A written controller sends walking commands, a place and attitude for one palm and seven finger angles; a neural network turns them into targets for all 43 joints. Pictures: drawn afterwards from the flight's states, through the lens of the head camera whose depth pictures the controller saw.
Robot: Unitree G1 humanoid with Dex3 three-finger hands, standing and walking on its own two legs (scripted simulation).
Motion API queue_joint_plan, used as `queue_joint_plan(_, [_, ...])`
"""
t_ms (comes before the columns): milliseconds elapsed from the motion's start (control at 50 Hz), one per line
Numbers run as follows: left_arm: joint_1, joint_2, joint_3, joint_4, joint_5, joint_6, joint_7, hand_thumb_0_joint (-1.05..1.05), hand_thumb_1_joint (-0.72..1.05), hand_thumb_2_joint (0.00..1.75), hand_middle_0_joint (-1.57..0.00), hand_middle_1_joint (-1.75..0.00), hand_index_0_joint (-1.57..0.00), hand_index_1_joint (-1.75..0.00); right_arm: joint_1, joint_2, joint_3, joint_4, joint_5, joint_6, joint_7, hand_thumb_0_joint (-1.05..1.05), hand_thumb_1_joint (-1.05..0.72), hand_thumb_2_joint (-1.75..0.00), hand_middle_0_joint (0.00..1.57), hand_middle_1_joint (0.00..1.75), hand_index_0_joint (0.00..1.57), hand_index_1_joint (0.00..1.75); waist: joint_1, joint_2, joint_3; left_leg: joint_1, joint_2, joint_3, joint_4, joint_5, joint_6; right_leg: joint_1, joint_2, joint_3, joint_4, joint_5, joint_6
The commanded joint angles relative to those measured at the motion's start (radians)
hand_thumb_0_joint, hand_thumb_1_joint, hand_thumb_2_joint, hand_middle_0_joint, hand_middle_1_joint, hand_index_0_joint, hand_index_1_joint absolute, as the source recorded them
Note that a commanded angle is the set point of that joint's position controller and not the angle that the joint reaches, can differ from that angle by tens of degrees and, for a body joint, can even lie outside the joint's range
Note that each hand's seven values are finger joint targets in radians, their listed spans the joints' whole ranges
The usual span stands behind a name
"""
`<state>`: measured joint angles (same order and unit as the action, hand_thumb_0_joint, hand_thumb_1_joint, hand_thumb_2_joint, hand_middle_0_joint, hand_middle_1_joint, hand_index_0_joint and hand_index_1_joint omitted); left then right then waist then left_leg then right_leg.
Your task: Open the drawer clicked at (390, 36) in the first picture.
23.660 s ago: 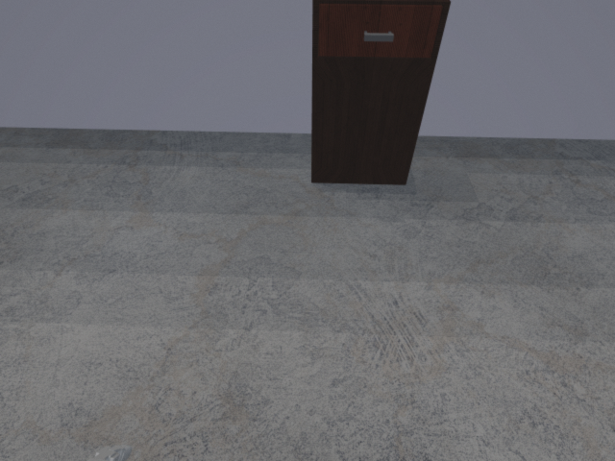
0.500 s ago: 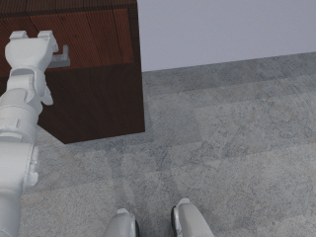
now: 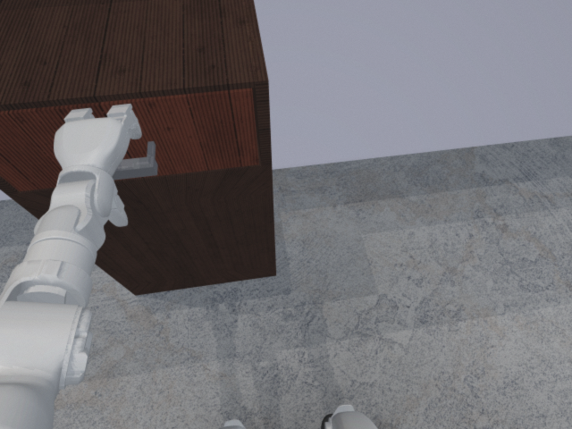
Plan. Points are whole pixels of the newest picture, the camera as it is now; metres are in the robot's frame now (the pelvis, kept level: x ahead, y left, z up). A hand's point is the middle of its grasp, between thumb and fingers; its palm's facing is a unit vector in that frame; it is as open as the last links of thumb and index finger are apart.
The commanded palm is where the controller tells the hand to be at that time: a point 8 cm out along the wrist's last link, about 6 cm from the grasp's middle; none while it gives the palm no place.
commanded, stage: lift the fingers back up to retry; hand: left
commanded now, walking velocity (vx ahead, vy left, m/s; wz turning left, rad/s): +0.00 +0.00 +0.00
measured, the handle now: (122, 159) +0.53 +0.24 +0.00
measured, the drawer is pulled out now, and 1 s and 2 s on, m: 0.00 0.00 0.00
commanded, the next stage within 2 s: re-aim the fingers above the handle in 0.18 s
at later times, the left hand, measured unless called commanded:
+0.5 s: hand (116, 162) +0.49 +0.23 +0.05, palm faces +0.00 +0.00 -1.00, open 13.8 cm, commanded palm +0.46 +0.23 +0.11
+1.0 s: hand (112, 169) +0.47 +0.23 +0.05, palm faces -0.03 +0.02 -1.00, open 13.8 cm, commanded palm +0.46 +0.23 +0.11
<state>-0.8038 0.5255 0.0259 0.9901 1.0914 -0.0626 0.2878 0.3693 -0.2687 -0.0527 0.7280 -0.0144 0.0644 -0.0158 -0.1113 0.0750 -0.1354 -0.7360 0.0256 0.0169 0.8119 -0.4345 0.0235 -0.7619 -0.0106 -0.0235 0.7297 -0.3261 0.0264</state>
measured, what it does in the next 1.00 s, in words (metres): stands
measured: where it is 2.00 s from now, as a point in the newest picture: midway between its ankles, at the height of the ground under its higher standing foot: outside the picture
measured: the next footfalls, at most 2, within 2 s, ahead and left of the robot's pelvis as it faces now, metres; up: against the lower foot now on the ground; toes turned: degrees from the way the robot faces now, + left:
none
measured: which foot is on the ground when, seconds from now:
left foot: down 0.00-1.00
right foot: down 0.00-1.00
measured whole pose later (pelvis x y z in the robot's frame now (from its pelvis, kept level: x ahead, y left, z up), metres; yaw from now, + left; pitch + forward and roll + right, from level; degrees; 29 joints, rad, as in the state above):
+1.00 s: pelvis -0.01 -0.01 +0.01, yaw +0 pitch +18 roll -1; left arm -0.84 0.53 0.01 1.05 1.12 -0.09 0.29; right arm 0.34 -0.27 -0.05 0.72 0.00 0.05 -0.03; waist -0.10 0.05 -0.11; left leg -0.67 0.02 0.02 0.75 -0.39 0.01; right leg -0.72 -0.01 -0.02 0.70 -0.30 0.01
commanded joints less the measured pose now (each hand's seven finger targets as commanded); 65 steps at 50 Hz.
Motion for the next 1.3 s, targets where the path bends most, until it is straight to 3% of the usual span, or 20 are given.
queue_joint_plan(0, [-0.464,0.303,0.068,-0.227,-0.026,0.047,0.043,0.0,-0.5,0.3,-0.3,-1.2,-0.3,-1.2,0.135,-0.16,-0.057,-0.045,0.002,-0.008,-0.012,0.0,-0.9,-0.9,0.2,0.3,0.2,0.3,0.006,0.031,-0.473,0.365,-0.019,-0.029,-0.077,0.737,-0.002,0.298,0.066,-0.034,-0.045,0.442,-0.04])
queue_joint_plan(60, [-0.406,0.259,0.03,-0.141,-0.026,0.069,0.011,0.0,-0.5,0.3,-0.3,-1.2,-0.3,-1.2,0.127,-0.164,-0.054,-0.045,0.01,0.001,-0.014,0.0,-0.9,-0.9,0.2,0.3,0.2,0.3,0.005,-0.021,-0.385,0.319,-0.022,-0.013,-0.109,0.662,0.004,0.304,0.063,-0.032,-0.068,0.428,-0.041])
queue_joint_plan(80, [-0.415,0.225,-0.008,-0.115,-0.02,0.074,0.0,0.0,-0.5,0.3,-0.3,-1.2,-0.3,-1.2,0.121,-0.163,-0.052,-0.05,0.012,0.004,-0.015,0.0,-0.9,-0.9,0.2,0.3,0.2,0.3,-0.011,-0.05,-0.346,0.303,-0.025,-0.011,-0.12,0.606,0.007,0.297,0.064,-0.032,-0.083,0.406,-0.041])
queue_joint_plan(160, [-0.423,0.24,-0.002,-0.134,-0.017,0.041,-0.035,0.0,-0.5,0.3,-0.3,-1.2,-0.3,-1.2,0.117,-0.159,-0.055,-0.064,0.014,0.006,-0.024,0.0,-0.9,-0.9,0.2,0.3,0.2,0.3,0.001,-0.035,-0.378,0.324,-0.032,0.0,-0.127,0.584,0.013,0.329,0.059,-0.018,-0.088,0.415,-0.045])
queue_joint_plan(240, [-0.448,0.197,-0.028,-0.196,-0.013,-0.017,-0.045,0.0,-0.5,0.3,-0.3,-1.2,-0.3,-1.2,0.113,-0.145,-0.062,-0.078,0.008,0.002,-0.03,0.0,-0.9,-0.9,0.2,0.3,0.2,0.3,-0.004,0.005,-0.395,0.361,-0.031,-0.007,-0.112,0.632,0.012,0.303,0.059,-0.013,-0.08,0.419,-0.046])
queue_joint_plan(280, [-0.435,0.232,0.013,-0.223,-0.01,-0.038,-0.032,0.0,-0.5,0.3,-0.3,-1.2,-0.3,-1.2,0.11,-0.145,-0.063,-0.079,0.003,0.0,-0.029,0.0,-0.9,-0.9,0.2,0.3,0.2,0.3,0.011,0.027,-0.416,0.373,-0.031,-0.008,-0.1,0.671,0.01,0.301,0.059,-0.012,-0.068,0.43,-0.047])
queue_joint_plan(300, [-0.464,0.191,-0.02,-0.232,-0.011,-0.042,-0.021,0.0,-0.5,0.3,-0.3,-1.2,-0.3,-1.2,0.112,-0.142,-0.063,-0.08,0.002,-0.001,-0.026,0.0,-0.9,-0.9,0.2,0.3,0.2,0.3,-0.006,0.016,-0.406,0.374,-0.031,-0.012,-0.097,0.665,0.008,0.284,0.062,-0.016,-0.067,0.423,-0.046])
queue_joint_plan(340, [-0.492,0.219,0.011,-0.229,-0.005,-0.047,0.01,0.0,-0.5,0.3,-0.3,-1.2,-0.3,-1.2,0.114,-0.14,-0.066,-0.07,-0.001,-0.007,-0.023,0.0,-0.9,-0.9,0.2,0.3,0.2,0.3,-0.006,0.015,-0.405,0.353,-0.032,-0.011,-0.089,0.653,0.008,0.28,0.061,-0.015,-0.058,0.423,-0.046])
queue_joint_plan(360, [-0.45,0.312,0.095,-0.205,0.0,-0.036,0.028,0.0,-0.5,0.3,-0.3,-1.2,-0.3,-1.2,0.111,-0.15,-0.064,-0.064,-0.003,-0.004,-0.022,0.0,-0.9,-0.9,0.2,0.3,0.2,0.3,0.023,-0.001,-0.417,0.32,-0.035,-0.01,-0.091,0.633,0.006,0.307,0.06,-0.012,-0.047,0.427,-0.049])
queue_joint_plan(460, [-0.436,0.306,0.087,-0.154,0.024,0.038,0.079,0.0,-0.5,0.3,-0.3,-1.2,-0.3,-1.2,0.099,-0.147,-0.057,-0.065,-0.003,-0.006,-0.01,0.0,-0.9,-0.9,0.2,0.3,0.2,0.3,0.031,0.006,-0.449,0.279,-0.043,0.01,-0.091,0.621,0.007,0.346,0.057,-0.013,-0.033,0.462,-0.048])
queue_joint_plan(560, [-0.451,0.322,0.076,-0.148,0.007,0.076,0.039,0.0,-0.5,0.3,-0.3,-1.2,-0.3,-1.2,0.101,-0.158,-0.06,-0.066,0.006,-0.006,-0.015,0.0,-0.9,-0.9,0.2,0.3,0.2,0.3,0.022,-0.025,-0.479,0.282,-0.042,0.022,-0.111,0.57,0.014,0.407,0.054,-0.001,-0.06,0.48,-0.04])
queue_joint_plan(620, [-0.455,0.298,0.049,-0.141,-0.005,0.063,0.003,0.0,-0.5,0.3,-0.3,-1.2,-0.3,-1.2,0.097,-0.158,-0.059,-0.068,0.009,-0.005,-0.027,0.0,-0.9,-0.9,0.2,0.3,0.2,0.3,0.005,-0.055,-0.448,0.274,-0.043,0.02,-0.128,0.528,0.019,0.419,0.051,0.004,-0.082,0.467,-0.038])
queue_joint_plan(640, [-0.434,0.251,0.012,-0.141,-0.008,0.051,-0.009,0.0,-0.5,0.3,-0.3,-1.2,-0.3,-1.2,0.097,-0.153,-0.059,-0.074,0.012,-0.008,-0.03,0.0,-0.9,-0.9,0.2,0.3,0.2,0.3,0.003,-0.055,-0.426,0.274,-0.043,0.022,-0.136,0.511,0.02,0.409,0.052,0.002,-0.089,0.452,-0.037])
queue_joint_plan(780, [-0.404,0.254,0.014,-0.129,-0.004,-0.02,-0.024,0.0,-0.5,0.3,-0.3,-1.2,-0.3,-1.2,0.091,-0.154,-0.054,-0.071,0.015,-0.018,-0.041,0.0,-0.9,-0.9,0.2,0.3,0.2,0.3,0.008,-0.048,-0.308,0.247,-0.045,0.015,-0.157,0.414,0.018,0.335,0.052,-0.001,-0.107,0.335,-0.045])
queue_joint_plan(940, [-0.551,0.33,0.058,-0.134,0.027,-0.009,0.065,0.0,-0.5,0.3,-0.3,-1.2,-0.3,-1.2,0.103,-0.158,-0.052,-0.056,0.006,-0.037,-0.032,0.0,-0.9,-0.9,0.2,0.3,0.2,0.3,-0.008,0.01,-0.379,0.241,-0.048,0.008,-0.131,0.4,0.013,0.29,0.053,0.0,-0.074,0.295,-0.048])
queue_joint_plan(960, [-0.548,0.355,0.084,-0.136,0.026,-0.002,0.069,0.0,-0.5,0.3,-0.3,-1.2,-0.3,-1.2,0.108,-0.159,-0.053,-0.055,0.005,-0.039,-0.03,0.0,-0.9,-0.9,0.2,0.3,0.2,0.3,0.005,0.01,-0.41,0.249,-0.048,0.004,-0.125,0.42,0.012,0.301,0.054,-0.001,-0.064,0.31,-0.049])
queue_joint_plan(1120, [-0.521,0.225,-0.011,-0.131,0.0,0.041,0.011,0.0,-0.5,0.3,-0.3,-1.2,-0.3,-1.2,0.132,-0.159,-0.066,-0.051,0.004,-0.036,-0.023,0.0,-0.9,-0.9,0.2,0.3,0.2,0.3,-0.013,0.022,-0.497,0.366,-0.029,-0.007,-0.107,0.601,0.006,0.301,0.061,-0.012,-0.072,0.398,-0.045])
queue_joint_plan(1180, [-0.446,0.201,-0.022,-0.118,-0.015,0.036,-0.024,0.0,-0.5,0.3,-0.3,-1.2,-0.3,-1.2,0.122,-0.158,-0.063,-0.055,0.006,-0.027,-0.024,0.0,-0.9,-0.9,0.2,0.3,0.2,0.3,-0.003,-0.011,-0.426,0.348,-0.026,-0.004,-0.119,0.587,0.01,0.299,0.063,-0.016,-0.086,0.385,-0.042])
queue_joint_plan(1240, [-0.394,0.324,0.078,-0.124,-0.009,0.014,-0.031,0.0,-0.5,0.3,-0.3,-1.2,-0.3,-1.2,0.108,-0.168,-0.053,-0.057,0.007,-0.013,-0.029,0.0,-0.9,-0.9,0.2,0.3,0.2,0.3,0.031,-0.038,-0.384,0.293,-0.028,-0.002,-0.136,0.565,0.013,0.337,0.058,-0.012,-0.08,0.395,-0.047])
queue_joint_plan(1280, [-0.394,0.293,0.056,-0.143,-0.002,0.003,-0.022,0.0,-0.5,0.3,-0.3,-1.2,-0.3,-1.2,0.096,-0.158,-0.05,-0.072,0.01,-0.011,-0.026,0.0,-0.9,-0.9,0.2,0.3,0.2,0.3,0.032,-0.027,-0.334,0.269,-0.031,0.001,-0.147,0.528,0.011,0.321,0.058,-0.018,-0.081,0.367,-0.05])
